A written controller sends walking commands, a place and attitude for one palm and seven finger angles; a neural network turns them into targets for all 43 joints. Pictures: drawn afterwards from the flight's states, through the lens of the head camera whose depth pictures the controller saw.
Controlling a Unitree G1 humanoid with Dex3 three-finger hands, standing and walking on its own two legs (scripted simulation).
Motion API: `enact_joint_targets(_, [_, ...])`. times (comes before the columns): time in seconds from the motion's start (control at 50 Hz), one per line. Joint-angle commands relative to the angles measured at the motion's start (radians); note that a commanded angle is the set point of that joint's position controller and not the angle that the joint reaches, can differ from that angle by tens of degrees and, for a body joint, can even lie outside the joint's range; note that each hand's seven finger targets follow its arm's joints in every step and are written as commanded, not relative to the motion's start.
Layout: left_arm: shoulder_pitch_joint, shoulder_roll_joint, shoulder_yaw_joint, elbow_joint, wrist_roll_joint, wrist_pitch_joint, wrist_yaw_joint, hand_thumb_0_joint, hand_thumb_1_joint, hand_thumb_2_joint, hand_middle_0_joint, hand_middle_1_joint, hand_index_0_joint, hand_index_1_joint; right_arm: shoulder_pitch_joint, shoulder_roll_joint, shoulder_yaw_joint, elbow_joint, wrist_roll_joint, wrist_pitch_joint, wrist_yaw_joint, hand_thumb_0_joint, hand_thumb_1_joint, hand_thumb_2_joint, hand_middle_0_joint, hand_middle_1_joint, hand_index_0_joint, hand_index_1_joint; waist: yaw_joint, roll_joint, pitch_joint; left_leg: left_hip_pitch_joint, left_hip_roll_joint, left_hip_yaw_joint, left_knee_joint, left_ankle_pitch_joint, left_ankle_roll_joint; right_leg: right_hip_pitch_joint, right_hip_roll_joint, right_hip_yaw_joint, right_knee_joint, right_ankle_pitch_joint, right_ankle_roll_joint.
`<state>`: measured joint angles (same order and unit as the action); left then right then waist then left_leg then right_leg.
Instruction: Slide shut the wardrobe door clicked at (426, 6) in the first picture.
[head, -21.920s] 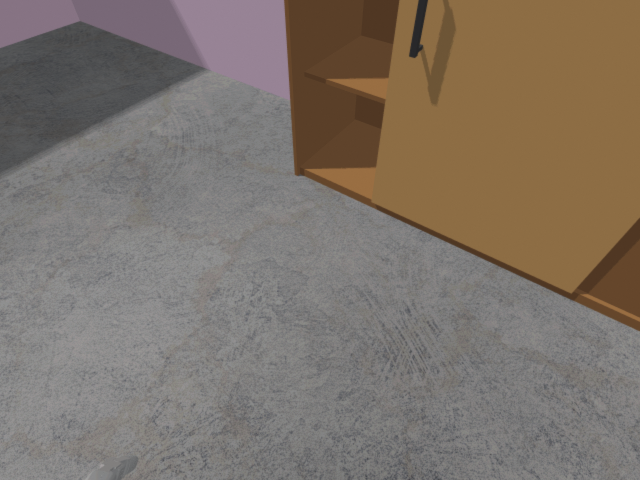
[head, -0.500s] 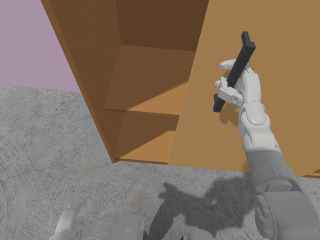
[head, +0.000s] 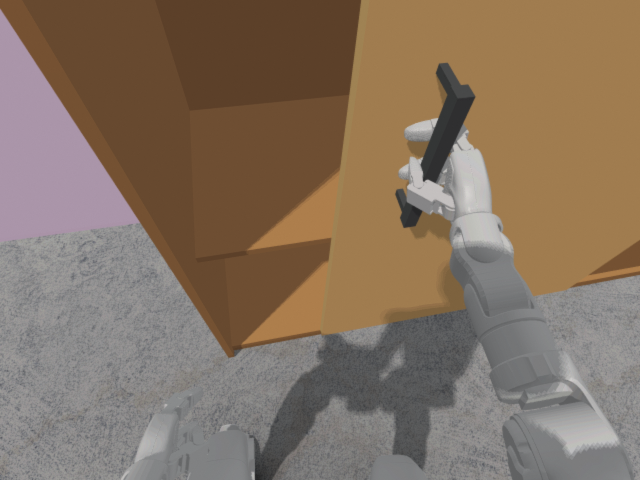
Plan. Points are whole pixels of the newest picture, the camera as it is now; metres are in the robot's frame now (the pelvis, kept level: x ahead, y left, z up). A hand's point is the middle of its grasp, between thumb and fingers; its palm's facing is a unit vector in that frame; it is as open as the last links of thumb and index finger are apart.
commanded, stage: step sideways, sliding the door along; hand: right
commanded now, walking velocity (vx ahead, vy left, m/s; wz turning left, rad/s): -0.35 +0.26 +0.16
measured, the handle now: (424, 158) +0.46 -0.17 +0.09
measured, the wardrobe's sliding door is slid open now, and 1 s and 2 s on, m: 0.27 0.00 0.00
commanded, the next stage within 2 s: stop walking and hold the door there in 1.10 s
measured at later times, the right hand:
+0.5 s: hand (264, 208) +0.40 +0.04 +0.09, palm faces +0.10 +0.98 -0.19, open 6.1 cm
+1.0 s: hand (177, 215) +0.39 +0.13 +0.10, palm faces +0.25 +0.96 -0.14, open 6.2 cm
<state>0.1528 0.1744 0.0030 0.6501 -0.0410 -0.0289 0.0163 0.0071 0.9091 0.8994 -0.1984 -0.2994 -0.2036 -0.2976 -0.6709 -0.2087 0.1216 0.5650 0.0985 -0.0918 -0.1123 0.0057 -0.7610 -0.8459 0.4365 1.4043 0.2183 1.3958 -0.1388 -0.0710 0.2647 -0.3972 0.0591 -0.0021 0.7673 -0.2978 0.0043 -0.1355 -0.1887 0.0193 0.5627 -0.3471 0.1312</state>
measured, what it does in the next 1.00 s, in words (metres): steps to the left: left foot, then right foot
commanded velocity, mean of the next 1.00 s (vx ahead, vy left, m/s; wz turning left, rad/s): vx -0.20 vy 0.28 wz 0.16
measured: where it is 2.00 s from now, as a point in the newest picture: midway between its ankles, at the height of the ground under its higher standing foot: outside the picture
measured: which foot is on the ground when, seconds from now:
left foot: up 0.00-0.02, down 0.04-0.22, up 0.24-0.42, down 0.44-0.60, up 0.62-0.80, down 0.82-1.00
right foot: down 0.00-0.04, up 0.06-0.18, down 0.20-0.46, up 0.48-0.56, down 0.58-0.82, up 0.84-0.96, down 0.98-1.00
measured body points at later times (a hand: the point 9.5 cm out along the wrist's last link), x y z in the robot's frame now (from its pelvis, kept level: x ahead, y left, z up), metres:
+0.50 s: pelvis +0.01 +0.16 -0.01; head +0.10 +0.18 +0.43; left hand +0.23 +0.35 -0.13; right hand +0.38 -0.01 +0.10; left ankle +0.03 +0.28 -0.73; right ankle +0.01 -0.06 -0.72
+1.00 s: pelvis -0.01 +0.30 +0.00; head +0.06 +0.32 +0.44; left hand +0.17 +0.52 -0.13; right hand +0.37 +0.08 +0.11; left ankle +0.03 +0.38 -0.72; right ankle -0.02 +0.14 -0.73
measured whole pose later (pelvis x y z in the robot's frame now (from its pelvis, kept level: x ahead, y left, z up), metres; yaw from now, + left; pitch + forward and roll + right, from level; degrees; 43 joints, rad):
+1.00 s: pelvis -0.01 +0.30 +0.00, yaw +0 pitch -1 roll -1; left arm 0.12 0.21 0.03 0.66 -0.05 -0.04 0.05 0.01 0.91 0.90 -0.20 -0.30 -0.20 -0.30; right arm -0.47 -0.20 -0.05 0.39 0.11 -0.03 -0.20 0.00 -0.77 -0.84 0.45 1.40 0.18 1.40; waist -0.06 -0.05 0.17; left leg -0.38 0.00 0.05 0.70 -0.27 0.04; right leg -0.24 -0.10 -0.10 0.57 -0.28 0.04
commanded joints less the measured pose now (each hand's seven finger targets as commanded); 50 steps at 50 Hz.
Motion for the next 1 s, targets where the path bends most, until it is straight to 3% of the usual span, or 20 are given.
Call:
enact_joint_targets(0.0, [-0.049, 0.122, 0.047, -0.140, -0.025, -0.043, 0.012, 0.000, 0.900, 0.900, -0.200, -0.300, -0.200, -0.300, -0.448, 0.147, 0.148, -0.468, -0.085, -0.136, 0.075, 0.000, -0.900, -0.900, 0.450, 1.400, 0.450, 1.400, 0.172, -0.030, -0.565, 0.306, -0.041, 0.062, -0.328, 0.467, 0.006, 0.177, -0.057, -0.094, 0.202, 0.736, -0.134])
enact_joint_targets(0.04, [-0.089, 0.066, 0.042, -0.141, -0.019, -0.058, 0.028, 0.000, 0.900, 0.900, -0.200, -0.300, -0.200, -0.300, -0.384, 0.044, 0.086, -0.521, -0.106, -0.133, 0.060, 0.000, -0.900, -0.900, 0.450, 1.400, 0.450, 1.400, 0.160, 0.379, -0.603, 0.522, 0.190, -0.186, -0.283, 1.226, 0.139, -0.169, 0.145, -0.115, 0.469, -0.057, -0.121])
enact_joint_targets(0.1, [-0.087, 0.092, 0.053, -0.117, -0.004, -0.078, 0.052, 0.000, 0.900, 0.900, -0.200, -0.300, -0.200, -0.300, -0.273, 0.104, 0.098, -0.524, -0.096, -0.104, 0.054, 0.000, -0.900, -0.900, 0.450, 1.400, 0.450, 1.400, 0.159, 0.477, -0.569, 0.444, 0.197, -0.175, -0.244, 1.151, 0.135, -0.201, 0.091, -0.040, 0.257, -0.228, -0.108])
enact_joint_targets(0.16, [-0.152, 0.119, 0.055, -0.102, -0.003, -0.068, 0.052, 0.000, 0.900, 0.900, -0.200, -0.300, -0.200, -0.300, -0.369, 0.123, 0.142, -0.650, -0.071, -0.143, 0.029, 0.000, -0.900, -0.900, 0.450, 1.400, 0.450, 1.400, 0.189, 0.122, -0.613, 0.306, 0.078, -0.031, -0.010, 0.868, 0.028, 0.125, -0.003, -0.079, -0.240, 0.516, -0.116])
enact_joint_targets(0.18, [-0.162, 0.150, 0.079, -0.136, 0.007, -0.060, 0.031, 0.000, 0.900, 0.900, -0.200, -0.300, -0.200, -0.300, -0.353, 0.167, 0.164, -0.662, -0.062, -0.149, 0.036, 0.000, -0.900, -0.900, 0.450, 1.400, 0.450, 1.400, 0.154, -0.136, -0.620, 0.026, 0.008, 0.003, 0.100, 0.267, -0.023, 0.322, -0.217, 0.134, -0.136, 1.007, -0.221])
enact_joint_targets(0.2, [-0.140, 0.133, 0.076, -0.147, 0.001, -0.053, -0.001, 0.000, 0.900, 0.900, -0.200, -0.300, -0.200, -0.300, -0.355, 0.212, 0.176, -0.631, -0.070, -0.152, 0.044, 0.000, -0.900, -0.900, 0.450, 1.400, 0.450, 1.400, 0.150, -0.130, -0.655, -0.040, -0.014, -0.050, 0.256, -0.176, -0.020, 0.339, -0.312, 0.178, -0.110, 1.126, -0.314])
enact_joint_targets(0.22, [-0.119, 0.164, 0.090, -0.137, 0.000, -0.051, -0.023, 0.000, 0.900, 0.900, -0.200, -0.300, -0.200, -0.300, -0.341, 0.213, 0.152, -0.538, -0.087, -0.139, 0.048, 0.000, -0.900, -0.900, 0.450, 1.400, 0.450, 1.400, 0.149, -0.019, -0.636, -0.087, -0.040, -0.096, 0.363, -0.218, -0.018, 0.328, -0.334, 0.128, -0.142, 0.909, -0.360])
enact_joint_targets(0.32, [-0.134, 0.137, 0.071, -0.176, 0.004, -0.049, -0.021, 0.000, 0.900, 0.900, -0.200, -0.300, -0.200, -0.300, -0.357, 0.241, 0.208, -0.585, -0.083, -0.117, 0.048, 0.000, -0.900, -0.900, 0.450, 1.400, 0.450, 1.400, 0.156, -0.188, -0.556, 0.028, 0.002, -0.021, 0.044, -0.118, 0.004, 0.273, -0.240, -0.052, -0.036, 0.816, -0.247])
enact_joint_targets(0.38, [-0.116, 0.131, 0.062, -0.192, -0.013, -0.040, -0.012, 0.000, 0.900, 0.900, -0.200, -0.300, -0.200, -0.300, -0.336, 0.236, 0.215, -0.599, -0.105, -0.126, 0.053, 0.000, -0.900, -0.900, 0.450, 1.400, 0.450, 1.400, 0.168, -0.067, -0.570, 0.195, -0.029, 0.033, -0.244, 0.154, 0.001, 0.227, -0.172, -0.079, 0.086, 0.670, -0.183])
enact_joint_targets(0.44, [-0.155, 0.062, 0.040, -0.196, -0.019, -0.051, 0.019, 0.000, 0.900, 0.900, -0.200, -0.300, -0.200, -0.300, -0.311, 0.122, 0.167, -0.687, -0.130, -0.149, 0.050, 0.000, -0.900, -0.900, 0.450, 1.400, 0.450, 1.400, 0.174, 0.339, -0.609, 0.426, 0.178, -0.202, -0.291, 1.194, 0.095, -0.092, 0.081, -0.145, 0.284, -0.006, -0.088])
enact_joint_targets(0.5, [-0.124, 0.099, 0.062, -0.147, 0.009, -0.084, 0.040, 0.000, 0.900, 0.900, -0.200, -0.300, -0.200, -0.300, -0.168, 0.163, 0.181, -0.649, -0.123, -0.146, 0.045, 0.000, -0.900, -0.900, 0.450, 1.400, 0.450, 1.400, 0.160, 0.378, -0.614, 0.528, 0.146, -0.199, -0.168, 1.373, 0.102, -0.170, 0.097, -0.119, 0.109, -0.065, -0.107])
enact_joint_targets(0.54, [-0.129, 0.105, 0.058, -0.131, 0.012, -0.093, 0.040, 0.000, 0.900, 0.900, -0.200, -0.300, -0.200, -0.300, -0.257, 0.199, 0.223, -0.734, -0.099, -0.177, 0.046, 0.000, -0.900, -0.900, 0.450, 1.400, 0.450, 1.400, 0.196, 0.243, -0.672, 0.399, 0.078, -0.085, -0.012, 1.188, 0.036, 0.125, -0.009, -0.108, -0.157, 0.511, -0.135])
enact_joint_targets(0.58, [-0.151, 0.149, 0.079, -0.156, 0.026, -0.071, -0.004, 0.000, 0.900, 0.900, -0.200, -0.300, -0.200, -0.300, -0.274, 0.233, 0.226, -0.713, -0.093, -0.189, 0.060, 0.000, -0.900, -0.900, 0.450, 1.400, 0.450, 1.400, 0.180, -0.079, -0.632, -0.064, -0.026, -0.047, 0.257, -0.121, -0.020, 0.405, -0.327, 0.164, -0.115, 1.222, -0.305])
enact_joint_targets(0.7, [-0.133, 0.128, 0.064, -0.177, 0.017, -0.040, -0.013, 0.000, 0.900, 0.900, -0.200, -0.300, -0.200, -0.300, -0.264, 0.180, 0.146, -0.551, -0.107, -0.125, 0.056, 0.000, -0.900, -0.900, 0.450, 1.400, 0.450, 1.400, 0.157, -0.219, -0.553, 0.047, -0.023, 0.009, 0.080, -0.130, -0.009, 0.197, -0.256, -0.099, -0.088, 0.708, -0.234])
enact_joint_targets(0.78, [-0.155, 0.072, 0.020, -0.219, -0.043, -0.033, 0.007, 0.000, 0.900, 0.900, -0.200, -0.300, -0.200, -0.300, -0.301, 0.272, 0.228, -0.547, -0.091, -0.094, 0.058, 0.000, -0.900, -0.900, 0.450, 1.400, 0.450, 1.400, 0.173, 0.060, -0.555, 0.277, -0.024, 0.024, -0.250, 0.314, -0.010, 0.010, -0.091, -0.147, 0.104, 0.198, -0.149])
enact_joint_targets(0.82, [-0.158, 0.033, 0.013, -0.206, -0.037, -0.040, 0.026, 0.000, 0.900, 0.900, -0.200, -0.300, -0.200, -0.300, -0.289, 0.167, 0.177, -0.556, -0.084, -0.085, 0.040, 0.000, -0.900, -0.900, 0.450, 1.400, 0.450, 1.400, 0.175, 0.389, -0.544, 0.184, 0.187, -0.289, -0.407, 0.509, 0.082, -0.132, 0.101, -0.137, 0.296, -0.215, -0.134])
enact_joint_targets(0.84, [-0.124, 0.068, 0.035, -0.167, -0.026, -0.051, 0.033, 0.000, 0.900, 0.900, -0.200, -0.300, -0.200, -0.300, -0.208, 0.125, 0.122, -0.492, -0.074, -0.073, 0.024, 0.000, -0.900, -0.900, 0.450, 1.400, 0.450, 1.400, 0.154, 0.383, -0.527, 0.146, 0.211, -0.334, -0.416, 0.499, 0.126, -0.159, 0.121, -0.075, 0.392, -0.238, -0.114])
enact_joint_targets(0.92, [-0.070, 0.098, 0.048, -0.115, -0.004, -0.068, 0.040, 0.000, 0.900, 0.900, -0.200, -0.300, -0.200, -0.300, -0.284, 0.145, 0.120, -0.598, -0.050, -0.105, 0.015, 0.000, -0.900, -0.900, 0.450, 1.400, 0.450, 1.400, 0.189, 0.286, -0.635, 0.462, 0.122, -0.160, -0.107, 0.994, 0.106, -0.107, 0.076, -0.103, -0.068, 0.033, -0.103])
enact_joint_targets(0.94, [-0.067, 0.113, 0.056, -0.116, -0.003, -0.057, 0.041, 0.000, 0.900, 0.900, -0.200, -0.300, -0.200, -0.300, -0.270, 0.137, 0.122, -0.602, -0.042, -0.113, 0.014, 0.000, -0.900, -0.900, 0.450, 1.400, 0.450, 1.400, 0.195, 0.213, -0.656, 0.390, 0.088, -0.097, -0.011, 0.905, 0.057, 0.062, 0.014, -0.099, -0.218, 0.354, -0.118])
enact_joint_targets(0.98, [-0.093, 0.155, 0.077, -0.166, 0.007, -0.035, 0.014, 0.000, 0.900, 0.900, -0.200, -0.300, -0.200, -0.300, -0.232, 0.160, 0.118, -0.599, -0.042, -0.119, 0.031, 0.000, -0.900, -0.900, 0.450, 1.400, 0.450, 1.400, 0.151, -0.157, -0.629, -0.075, -0.015, -0.046, 0.161, -0.041, -0.030, 0.402, -0.331, 0.210, -0.095, 1.172, -0.293])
